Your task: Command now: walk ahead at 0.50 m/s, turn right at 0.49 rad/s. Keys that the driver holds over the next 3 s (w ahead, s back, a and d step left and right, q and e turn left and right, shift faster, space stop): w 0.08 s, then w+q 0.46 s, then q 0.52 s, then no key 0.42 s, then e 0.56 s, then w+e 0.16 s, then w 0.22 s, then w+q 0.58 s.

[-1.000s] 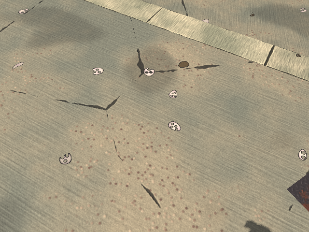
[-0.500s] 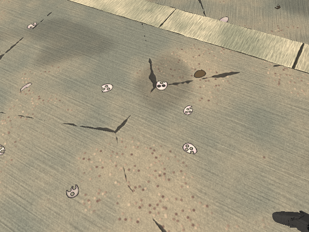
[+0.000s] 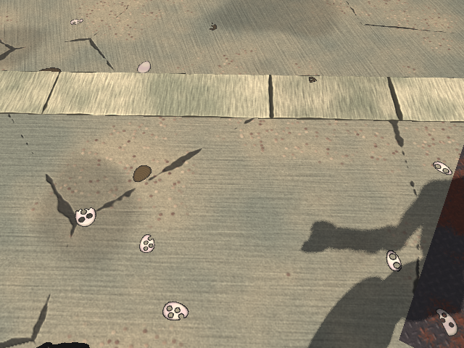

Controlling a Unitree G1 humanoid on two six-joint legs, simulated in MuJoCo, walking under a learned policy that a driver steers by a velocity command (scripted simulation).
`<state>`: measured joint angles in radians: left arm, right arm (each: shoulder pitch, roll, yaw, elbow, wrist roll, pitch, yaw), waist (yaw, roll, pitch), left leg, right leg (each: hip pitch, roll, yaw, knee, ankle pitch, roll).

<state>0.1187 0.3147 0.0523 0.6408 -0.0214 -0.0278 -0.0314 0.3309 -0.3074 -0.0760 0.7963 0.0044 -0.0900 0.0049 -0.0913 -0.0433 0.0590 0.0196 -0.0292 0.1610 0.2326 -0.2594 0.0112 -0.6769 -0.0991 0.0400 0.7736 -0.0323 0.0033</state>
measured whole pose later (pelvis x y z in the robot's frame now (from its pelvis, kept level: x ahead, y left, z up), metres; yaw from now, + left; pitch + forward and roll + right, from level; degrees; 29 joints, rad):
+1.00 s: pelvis +0.47 +0.01 +0.00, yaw +22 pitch +3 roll -1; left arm 0.10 0.31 0.05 0.69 0.01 -0.01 0.04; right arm 0.19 -0.32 -0.07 0.67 0.01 0.02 -0.02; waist -0.03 -0.02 0.07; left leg -0.36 -0.12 -0.12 0.45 -0.14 0.08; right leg -0.62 -0.03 0.13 0.91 -0.29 0.11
